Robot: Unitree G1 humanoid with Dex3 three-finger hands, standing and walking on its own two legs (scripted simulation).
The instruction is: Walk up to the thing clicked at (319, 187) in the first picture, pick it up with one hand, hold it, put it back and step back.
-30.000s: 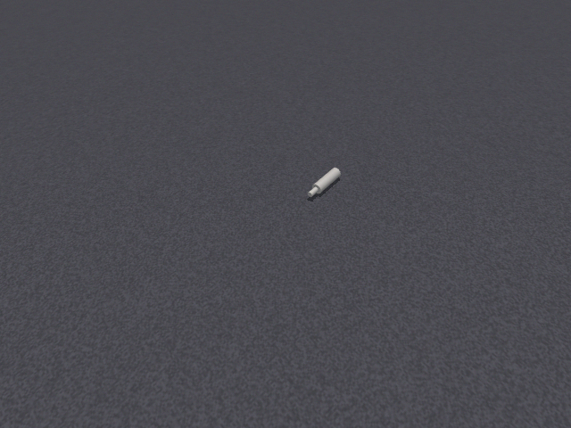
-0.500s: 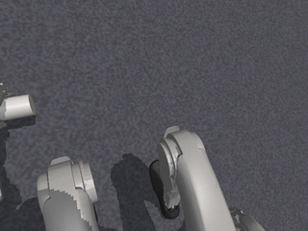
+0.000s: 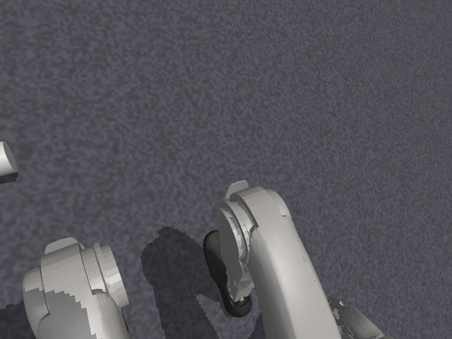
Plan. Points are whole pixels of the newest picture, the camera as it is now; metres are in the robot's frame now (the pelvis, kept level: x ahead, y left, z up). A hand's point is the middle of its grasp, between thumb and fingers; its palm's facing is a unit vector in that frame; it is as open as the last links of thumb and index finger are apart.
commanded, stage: rest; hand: left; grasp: from above
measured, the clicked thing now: out of the picture +0.44 +0.36 -0.26
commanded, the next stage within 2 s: open in 0.46 s
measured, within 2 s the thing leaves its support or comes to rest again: neither
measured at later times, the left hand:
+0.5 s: hand out of the picture +0.44 +0.32 -0.24, palm faces -0.45 -0.14 -0.88, open 8.5 cm
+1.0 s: hand out of the picture +0.44 +0.32 -0.24, palm faces -0.44 -0.13 -0.89, open 10.6 cm
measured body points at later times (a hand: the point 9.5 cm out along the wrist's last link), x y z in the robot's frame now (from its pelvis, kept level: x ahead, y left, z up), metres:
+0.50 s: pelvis -0.01 +0.00 -0.01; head +0.26 +0.13 +0.33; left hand +0.46 +0.33 -0.19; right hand +0.04 -0.26 -0.06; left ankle +0.06 +0.12 -0.26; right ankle +0.12 -0.14 -0.26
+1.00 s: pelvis -0.01 +0.00 -0.01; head +0.26 +0.13 +0.33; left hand +0.46 +0.33 -0.19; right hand +0.04 -0.26 -0.05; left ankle +0.06 +0.12 -0.26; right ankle +0.12 -0.14 -0.26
